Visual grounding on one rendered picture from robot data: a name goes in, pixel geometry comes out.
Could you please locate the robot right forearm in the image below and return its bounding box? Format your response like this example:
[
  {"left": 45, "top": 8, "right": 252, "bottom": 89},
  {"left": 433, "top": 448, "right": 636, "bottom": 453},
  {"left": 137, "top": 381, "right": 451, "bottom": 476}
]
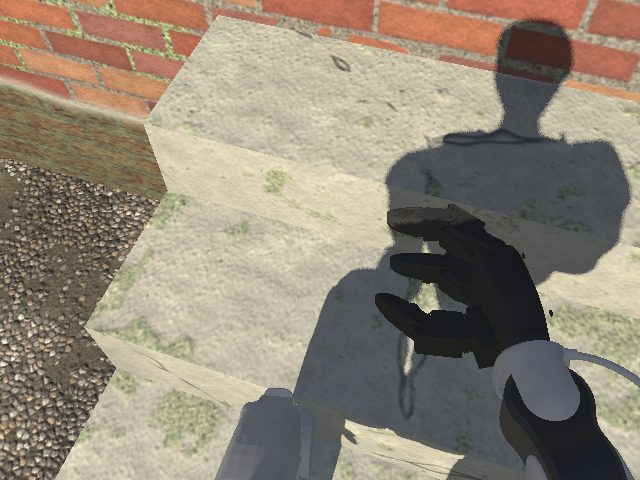
[{"left": 492, "top": 340, "right": 635, "bottom": 480}]

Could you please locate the right robot hand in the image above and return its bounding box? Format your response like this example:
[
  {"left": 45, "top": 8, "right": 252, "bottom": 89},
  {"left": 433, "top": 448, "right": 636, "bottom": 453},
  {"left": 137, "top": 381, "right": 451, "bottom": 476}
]
[{"left": 375, "top": 204, "right": 553, "bottom": 369}]

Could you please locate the left robot thigh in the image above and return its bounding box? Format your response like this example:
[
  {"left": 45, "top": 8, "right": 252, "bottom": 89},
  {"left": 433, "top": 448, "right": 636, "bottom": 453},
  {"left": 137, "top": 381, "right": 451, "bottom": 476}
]
[{"left": 214, "top": 395, "right": 316, "bottom": 480}]

